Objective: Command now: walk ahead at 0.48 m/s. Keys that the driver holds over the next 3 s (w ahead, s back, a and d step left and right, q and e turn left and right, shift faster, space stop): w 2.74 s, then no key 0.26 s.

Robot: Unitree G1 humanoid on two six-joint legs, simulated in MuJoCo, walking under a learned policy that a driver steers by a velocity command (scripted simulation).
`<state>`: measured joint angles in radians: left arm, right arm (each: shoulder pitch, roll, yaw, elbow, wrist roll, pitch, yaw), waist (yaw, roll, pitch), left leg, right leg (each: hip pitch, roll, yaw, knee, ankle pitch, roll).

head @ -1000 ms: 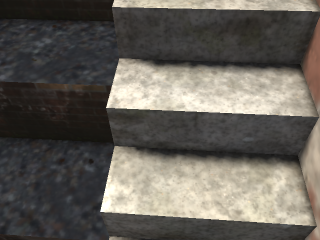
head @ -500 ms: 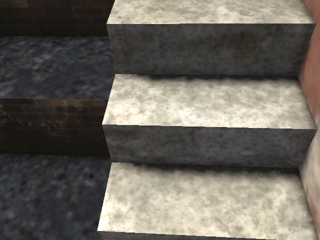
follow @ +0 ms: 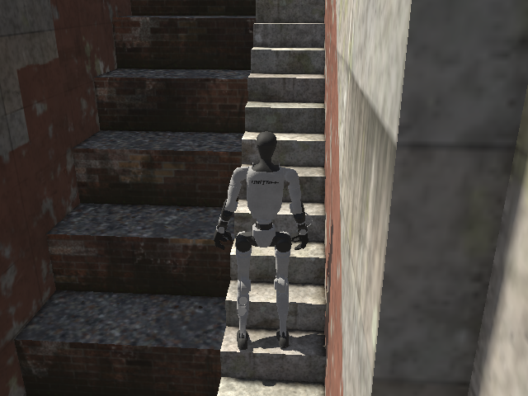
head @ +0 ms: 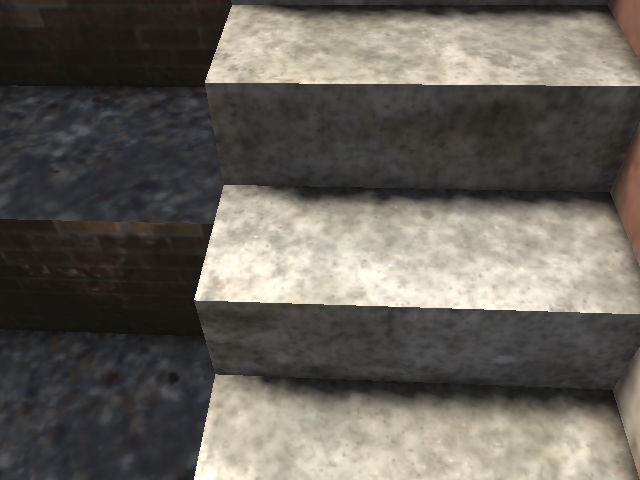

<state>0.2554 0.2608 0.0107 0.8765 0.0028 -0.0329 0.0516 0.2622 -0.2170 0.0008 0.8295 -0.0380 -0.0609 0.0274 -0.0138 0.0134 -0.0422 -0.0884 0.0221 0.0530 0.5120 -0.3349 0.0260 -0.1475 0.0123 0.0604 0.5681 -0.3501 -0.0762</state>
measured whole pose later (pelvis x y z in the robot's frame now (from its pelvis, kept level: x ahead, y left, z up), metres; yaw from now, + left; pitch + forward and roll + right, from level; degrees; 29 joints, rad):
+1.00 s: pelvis -0.04 -0.02 +0.00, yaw -1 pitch +1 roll +1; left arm 0.22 0.25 -0.02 0.90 0.00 -0.02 0.06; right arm 0.28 -0.23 0.01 0.83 -0.03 -0.05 0.01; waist -0.02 0.01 -0.01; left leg -0.06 0.05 0.09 0.36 -0.30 -0.03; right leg -0.16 0.02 0.06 0.49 -0.33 -0.03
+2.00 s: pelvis -0.04 -0.02 +0.00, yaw -1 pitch +1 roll +1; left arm 0.15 0.24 -0.04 0.91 0.01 -0.04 0.05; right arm 0.25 -0.23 0.03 0.81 -0.02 -0.05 0.01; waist -0.03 0.01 -0.01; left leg -0.04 0.06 0.09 0.31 -0.28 -0.05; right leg -0.14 0.03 0.05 0.42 -0.30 -0.03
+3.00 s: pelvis -0.06 -0.01 +0.01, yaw -1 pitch +0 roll +1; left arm 0.16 0.24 -0.03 0.96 0.01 -0.04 0.06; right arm 0.25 -0.22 0.03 0.84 -0.01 -0.05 0.01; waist -0.04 0.00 0.02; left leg -0.03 0.06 0.09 0.24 -0.20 -0.05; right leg -0.13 0.02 0.05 0.35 -0.22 -0.02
